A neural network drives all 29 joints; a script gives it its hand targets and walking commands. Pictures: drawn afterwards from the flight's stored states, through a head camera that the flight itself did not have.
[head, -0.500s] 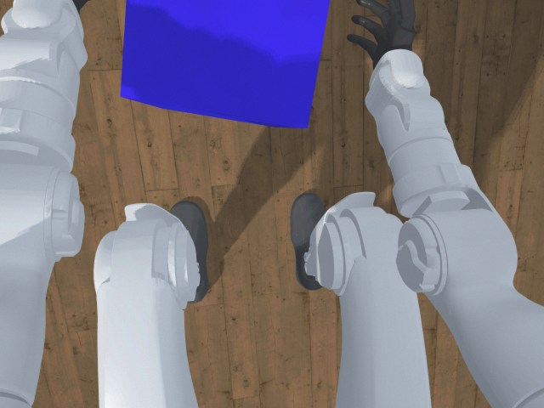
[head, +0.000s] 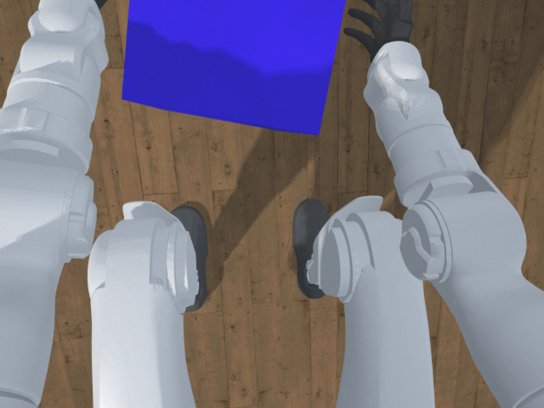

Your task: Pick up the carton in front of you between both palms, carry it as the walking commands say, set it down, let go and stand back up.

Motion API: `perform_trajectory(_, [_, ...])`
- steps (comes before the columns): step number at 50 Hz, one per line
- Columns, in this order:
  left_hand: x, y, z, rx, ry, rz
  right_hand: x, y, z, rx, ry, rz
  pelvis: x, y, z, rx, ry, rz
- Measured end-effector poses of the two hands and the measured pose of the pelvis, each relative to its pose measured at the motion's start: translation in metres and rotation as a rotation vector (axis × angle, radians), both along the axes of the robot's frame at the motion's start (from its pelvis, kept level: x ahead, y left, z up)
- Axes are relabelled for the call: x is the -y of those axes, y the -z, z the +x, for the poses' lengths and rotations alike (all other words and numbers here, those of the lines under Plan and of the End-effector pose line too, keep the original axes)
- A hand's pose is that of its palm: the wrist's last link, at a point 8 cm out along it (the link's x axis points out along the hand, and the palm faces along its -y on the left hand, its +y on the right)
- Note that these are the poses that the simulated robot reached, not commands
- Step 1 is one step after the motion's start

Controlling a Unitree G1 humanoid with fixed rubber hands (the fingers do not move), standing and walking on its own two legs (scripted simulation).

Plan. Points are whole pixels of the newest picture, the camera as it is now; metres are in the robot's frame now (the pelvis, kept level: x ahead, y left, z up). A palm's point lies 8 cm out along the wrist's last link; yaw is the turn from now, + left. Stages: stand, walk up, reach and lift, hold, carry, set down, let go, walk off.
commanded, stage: reach and lift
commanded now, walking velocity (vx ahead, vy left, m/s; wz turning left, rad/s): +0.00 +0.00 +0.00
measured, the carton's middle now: (234, 46) +0.51 +0.05 -0.25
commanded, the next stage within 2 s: none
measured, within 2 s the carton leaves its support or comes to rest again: leaves its support in 0.42 s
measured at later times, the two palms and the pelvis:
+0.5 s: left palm out of the picture +0.53 +0.19 -0.17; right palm (379, 19) +0.53 -0.11 -0.14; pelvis +0.00 +0.00 -0.01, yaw +1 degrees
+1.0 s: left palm out of the picture +0.48 +0.20 +0.04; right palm out of the picture +0.49 -0.10 +0.04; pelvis +0.00 -0.02 +0.10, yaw +6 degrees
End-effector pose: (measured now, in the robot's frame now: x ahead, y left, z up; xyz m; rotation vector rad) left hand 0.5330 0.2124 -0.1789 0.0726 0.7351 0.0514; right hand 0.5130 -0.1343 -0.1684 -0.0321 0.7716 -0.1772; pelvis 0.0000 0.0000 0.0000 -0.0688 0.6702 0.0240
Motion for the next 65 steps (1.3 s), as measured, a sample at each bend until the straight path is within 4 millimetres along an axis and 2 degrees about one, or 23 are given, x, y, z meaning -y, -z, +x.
perform_trajectory(7, [0.018,0.0,0.003,0.002,0.033,-0.006,-0.022,-0.002,0.007,0.017,-0.022,0.023,0.001,-0.002,-0.003,0.001,0.0,0.0])
perform_trajectory(19, [0.019,-0.003,0.007,-0.022,0.034,0.004,-0.024,-0.005,0.013,0.001,0.018,0.017,0.001,0.01,-0.005,0.014,-0.005,-0.006])
perform_trajectory(22, [0.019,-0.004,0.005,-0.015,0.029,0.011,-0.026,-0.011,0.017,0.013,0.025,0.015,0.0,0.013,-0.003,0.015,-0.006,-0.002])
perform_trajectory(25, [0.022,-0.013,0.0,0.008,0.03,-0.009,-0.027,-0.025,0.017,0.046,0.034,0.015,0.001,0.012,-0.002,0.012,-0.017,0.002])
perform_trajectory(28, [0.02,-0.034,-0.008,0.04,0.006,-0.026,-0.029,-0.044,0.009,0.081,0.04,0.032,0.004,0.007,0.0,0.008,-0.035,0.004])
perform_trajectory(32, [0.011,-0.076,-0.023,0.062,-0.041,-0.039,-0.037,-0.077,-0.002,0.107,0.033,0.064,0.009,-0.008,0.0,0.003,-0.054,0.013])
perform_trajectory(37, [0.001,-0.134,-0.038,0.063,-0.091,-0.043,-0.046,-0.126,-0.011,0.111,0.011,0.083,0.014,-0.035,0.0,-0.013,-0.07,0.019])
perform_trajectory(42, [0.004,-0.178,-0.045,0.037,-0.098,-0.034,-0.046,-0.165,-0.02,0.089,-0.011,0.08,0.017,-0.065,0.0,-0.037,-0.087,0.017])
perform_trajectory(47, [0.01,-0.208,-0.051,0.039,-0.103,-0.024,-0.04,-0.195,-0.024,0.092,-0.017,0.077,0.019,-0.091,0.002,-0.059,-0.081,0.022])
perform_trajectory(58, [0.01,-0.258,-0.07,0.058,-0.141,-0.049,-0.04,-0.254,-0.03,0.112,-0.041,0.073,0.021,-0.14,0.016,-0.052,-0.082,0.033])
perform_trajectory(65, [0.012,-0.302,-0.081,0.06,-0.161,-0.064,-0.038,-0.301,-0.038,0.114,-0.047,0.073,0.019,-0.174,0.028,-0.002,-0.092,0.037])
